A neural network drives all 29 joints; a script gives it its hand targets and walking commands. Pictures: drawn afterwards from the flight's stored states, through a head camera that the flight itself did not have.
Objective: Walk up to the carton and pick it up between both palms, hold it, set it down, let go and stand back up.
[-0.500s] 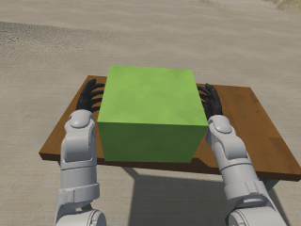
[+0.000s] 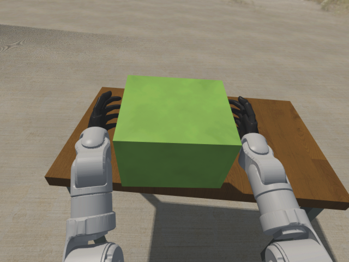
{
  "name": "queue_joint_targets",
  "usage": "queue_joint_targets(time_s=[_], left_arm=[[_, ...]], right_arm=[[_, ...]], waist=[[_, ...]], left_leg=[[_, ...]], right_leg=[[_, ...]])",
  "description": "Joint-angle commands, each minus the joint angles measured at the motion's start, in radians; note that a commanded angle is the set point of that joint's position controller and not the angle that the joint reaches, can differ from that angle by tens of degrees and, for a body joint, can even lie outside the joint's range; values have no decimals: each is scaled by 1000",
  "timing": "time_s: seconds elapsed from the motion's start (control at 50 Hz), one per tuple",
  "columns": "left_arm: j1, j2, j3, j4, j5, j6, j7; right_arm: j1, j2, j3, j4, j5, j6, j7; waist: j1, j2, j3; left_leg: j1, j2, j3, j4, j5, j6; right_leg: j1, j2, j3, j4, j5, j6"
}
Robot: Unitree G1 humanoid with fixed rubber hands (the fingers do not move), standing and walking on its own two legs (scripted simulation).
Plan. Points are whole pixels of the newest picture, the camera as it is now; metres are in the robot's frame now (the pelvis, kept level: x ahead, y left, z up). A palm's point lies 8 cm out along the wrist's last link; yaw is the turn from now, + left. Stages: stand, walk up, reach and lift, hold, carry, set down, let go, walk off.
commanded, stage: hold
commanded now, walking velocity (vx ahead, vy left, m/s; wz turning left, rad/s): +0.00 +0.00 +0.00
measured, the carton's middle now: (173, 131) +0.39 +0.01 +0.14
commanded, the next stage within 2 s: none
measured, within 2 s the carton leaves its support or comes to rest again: neither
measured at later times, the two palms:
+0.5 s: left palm (99, 128) +0.35 +0.17 +0.18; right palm (247, 132) +0.35 -0.15 +0.17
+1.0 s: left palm (99, 128) +0.35 +0.17 +0.18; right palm (247, 132) +0.35 -0.15 +0.17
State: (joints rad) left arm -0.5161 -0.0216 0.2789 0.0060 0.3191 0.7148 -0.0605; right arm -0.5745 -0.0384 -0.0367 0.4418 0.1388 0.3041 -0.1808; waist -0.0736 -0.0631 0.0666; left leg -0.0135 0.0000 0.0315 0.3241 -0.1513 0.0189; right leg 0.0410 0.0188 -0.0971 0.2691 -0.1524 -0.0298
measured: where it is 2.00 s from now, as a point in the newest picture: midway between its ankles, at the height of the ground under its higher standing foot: outside the picture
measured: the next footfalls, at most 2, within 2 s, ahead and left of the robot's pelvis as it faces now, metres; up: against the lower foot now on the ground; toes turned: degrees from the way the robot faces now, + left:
none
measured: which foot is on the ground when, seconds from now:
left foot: down 0.00-1.00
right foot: down 0.00-1.00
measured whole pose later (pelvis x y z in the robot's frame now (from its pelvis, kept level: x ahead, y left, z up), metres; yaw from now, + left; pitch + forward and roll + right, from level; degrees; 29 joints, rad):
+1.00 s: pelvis +0.00 +0.00 +0.00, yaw +0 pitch -9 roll -1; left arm -0.51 -0.02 0.28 0.00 0.32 0.72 -0.06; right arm -0.57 -0.04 -0.04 0.44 0.14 0.30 -0.18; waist -0.07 -0.06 0.07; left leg -0.01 0.00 0.03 0.32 -0.15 0.02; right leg 0.04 0.02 -0.10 0.27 -0.15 -0.03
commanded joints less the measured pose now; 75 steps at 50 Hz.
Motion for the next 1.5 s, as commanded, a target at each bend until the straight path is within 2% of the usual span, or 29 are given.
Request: queue_joint_targets(time_s=[0.0,1.48], left_arm=[[-589,-429,-456,-91,-163,-51,-135],[-592,-427,-454,-94,-161,-53,-135]], right_arm=[[-749,484,357,-327,70,-97,120],[-743,482,354,-319,65,-102,123]], waist=[[-9,78,-396],[-9,77,-394]], left_leg=[[123,-17,2,-18,214,-26],[125,-16,4,-20,209,-25]], right_leg=[[46,12,3,-18,192,56],[45,11,1,-19,186,55]])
